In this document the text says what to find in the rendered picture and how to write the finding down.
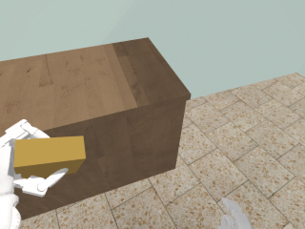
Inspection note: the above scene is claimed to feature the robot right hand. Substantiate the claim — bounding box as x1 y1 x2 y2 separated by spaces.
218 198 254 229

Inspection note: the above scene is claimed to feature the robot left forearm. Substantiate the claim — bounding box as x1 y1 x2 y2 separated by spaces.
0 194 22 229

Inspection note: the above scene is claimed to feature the table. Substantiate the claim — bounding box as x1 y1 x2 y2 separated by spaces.
0 37 192 220

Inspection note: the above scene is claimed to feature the robot left hand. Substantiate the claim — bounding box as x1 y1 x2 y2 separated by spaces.
0 119 69 198

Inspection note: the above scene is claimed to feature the sponge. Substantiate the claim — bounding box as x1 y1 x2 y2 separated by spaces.
13 135 86 179

